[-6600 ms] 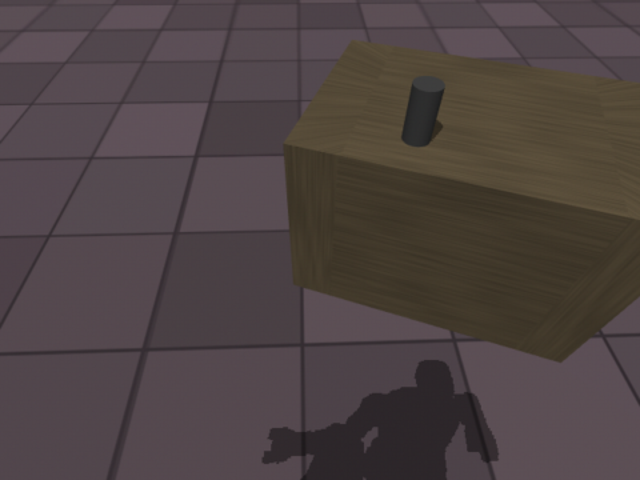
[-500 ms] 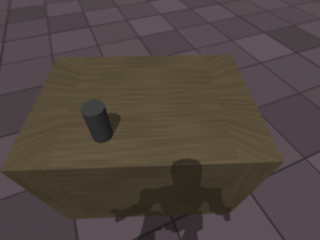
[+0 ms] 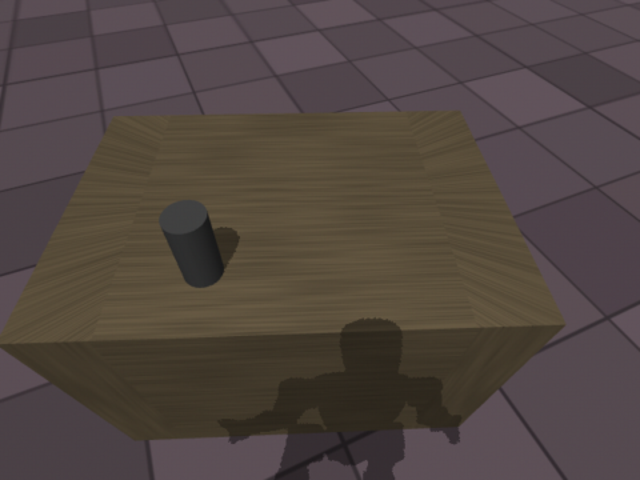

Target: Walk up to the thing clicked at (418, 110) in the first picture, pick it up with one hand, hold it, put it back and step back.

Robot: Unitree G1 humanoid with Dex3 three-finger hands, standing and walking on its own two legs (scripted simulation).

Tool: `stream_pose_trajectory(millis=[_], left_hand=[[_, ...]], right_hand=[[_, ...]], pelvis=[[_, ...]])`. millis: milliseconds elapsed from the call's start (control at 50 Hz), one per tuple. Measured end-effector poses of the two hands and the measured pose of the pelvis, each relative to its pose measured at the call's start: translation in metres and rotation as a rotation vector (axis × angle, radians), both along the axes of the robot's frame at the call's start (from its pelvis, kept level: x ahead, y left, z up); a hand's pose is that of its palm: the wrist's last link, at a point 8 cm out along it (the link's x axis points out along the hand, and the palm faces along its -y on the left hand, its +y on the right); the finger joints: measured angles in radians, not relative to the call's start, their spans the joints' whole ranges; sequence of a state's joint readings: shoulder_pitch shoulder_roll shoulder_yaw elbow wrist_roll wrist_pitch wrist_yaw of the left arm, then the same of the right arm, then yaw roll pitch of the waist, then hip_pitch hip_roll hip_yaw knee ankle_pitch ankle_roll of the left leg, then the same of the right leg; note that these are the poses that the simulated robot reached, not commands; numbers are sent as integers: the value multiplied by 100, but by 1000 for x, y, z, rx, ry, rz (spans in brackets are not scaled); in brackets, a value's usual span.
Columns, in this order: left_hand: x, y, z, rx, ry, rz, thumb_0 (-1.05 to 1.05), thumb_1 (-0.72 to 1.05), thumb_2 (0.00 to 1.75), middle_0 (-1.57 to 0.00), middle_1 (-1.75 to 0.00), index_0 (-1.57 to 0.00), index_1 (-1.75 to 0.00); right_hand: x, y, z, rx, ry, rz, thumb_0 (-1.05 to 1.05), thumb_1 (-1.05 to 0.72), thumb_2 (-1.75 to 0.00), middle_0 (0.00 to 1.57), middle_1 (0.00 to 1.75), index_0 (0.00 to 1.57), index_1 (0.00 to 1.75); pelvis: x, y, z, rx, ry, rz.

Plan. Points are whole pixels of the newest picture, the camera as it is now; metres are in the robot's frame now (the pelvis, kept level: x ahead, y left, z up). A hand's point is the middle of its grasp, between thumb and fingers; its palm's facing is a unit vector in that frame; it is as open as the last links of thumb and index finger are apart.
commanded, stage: stand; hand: left
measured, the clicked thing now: (194, 246) +0.49 +0.22 -0.06
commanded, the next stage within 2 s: rise first in 0.32 s
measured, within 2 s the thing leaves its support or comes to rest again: neither
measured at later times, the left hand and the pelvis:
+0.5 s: hand out of the picture +0.09 +0.25 -0.15, palm faces +0.03 -0.94 -0.34, open 7.8 cm; pelvis -0.01 +0.00 +0.00, yaw +0 degrees
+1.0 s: hand (113, 448) +0.17 +0.27 -0.07, palm faces +0.27 -0.89 -0.36, open 16.6 cm; pelvis +0.00 +0.01 -0.01, yaw +1 degrees
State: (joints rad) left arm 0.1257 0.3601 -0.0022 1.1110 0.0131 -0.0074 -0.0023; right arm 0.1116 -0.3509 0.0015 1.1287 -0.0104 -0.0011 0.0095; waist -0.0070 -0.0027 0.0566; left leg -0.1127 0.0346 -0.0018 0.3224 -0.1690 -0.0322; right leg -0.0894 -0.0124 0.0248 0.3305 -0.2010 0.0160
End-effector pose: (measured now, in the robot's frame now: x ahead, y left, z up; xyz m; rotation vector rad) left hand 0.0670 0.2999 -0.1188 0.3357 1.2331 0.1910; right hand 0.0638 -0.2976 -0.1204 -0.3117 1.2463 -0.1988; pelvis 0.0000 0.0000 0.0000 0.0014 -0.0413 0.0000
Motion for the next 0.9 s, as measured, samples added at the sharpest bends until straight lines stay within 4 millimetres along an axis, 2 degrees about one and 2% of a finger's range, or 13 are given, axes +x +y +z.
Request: stream_pose_trajectory(millis=[440, 500, 620, 680, 780, 900], left_hand=[[-2, 1, 0, 1, -2, 4, 1, 90, 90, -20, -30, -20, -30], [15, -5, 3, -12, -110, 31, 1, 86, 86, -18, -26, -17, -26], [67, -11, 19, -18, -353, 73, 1, 61, 61, -12, -16, -11, -16], [81, -7, 30, -3, -427, 81, 1, 45, 47, -10, -13, -9, -12], [80, 4, 47, 28, -496, 99, 1, 19, 28, -7, -9, -8, -7], [72, 10, 60, 64, -532, 103, 0, -12, 14, -6, -7, -6, -5]], right_hand=[[0, 1, 0, 1, -5, 1, 1, -91, -89, 20, 30, 20, 29], [17, 8, 2, 13, -126, -21, 1, -87, -85, 17, 26, 17, 25], [69, 18, 12, 18, -332, -57, 1, -61, -60, 10, 14, 11, 14], [83, 21, 18, 20, -388, -59, 1, -45, -46, 8, 11, 9, 10], [84, 29, 24, 31, -412, -53, 1, -17, -28, 7, 7, 7, 7], [79, 40, 24, 44, -415, -38, 1, 15, -15, 6, 6, 6, 5]], pelvis=[[0, 1, 0, 0, -4, 1], [-6, 1, -3, -1, 10, 6], [-15, 3, -8, -4, 53, 3], [-12, 3, -8, -4, 71, 7], [-3, 4, -7, -1, 72, 7], [1, 6, -7, 0, 56, 9]])
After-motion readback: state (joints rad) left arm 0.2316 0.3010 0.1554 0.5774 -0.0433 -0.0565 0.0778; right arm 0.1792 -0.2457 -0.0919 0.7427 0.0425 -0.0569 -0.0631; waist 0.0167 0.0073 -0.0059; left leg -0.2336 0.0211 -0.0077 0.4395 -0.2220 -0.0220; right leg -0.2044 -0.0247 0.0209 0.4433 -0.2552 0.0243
